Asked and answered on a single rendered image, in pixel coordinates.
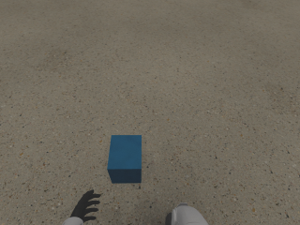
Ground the right robot thigh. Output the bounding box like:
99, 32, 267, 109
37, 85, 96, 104
172, 205, 209, 225

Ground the right robot shin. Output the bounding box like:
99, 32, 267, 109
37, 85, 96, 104
171, 202, 188, 225

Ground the carton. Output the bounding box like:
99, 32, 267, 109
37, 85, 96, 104
107, 135, 142, 184

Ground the left robot hand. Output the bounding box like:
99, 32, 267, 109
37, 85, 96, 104
70, 189, 100, 223

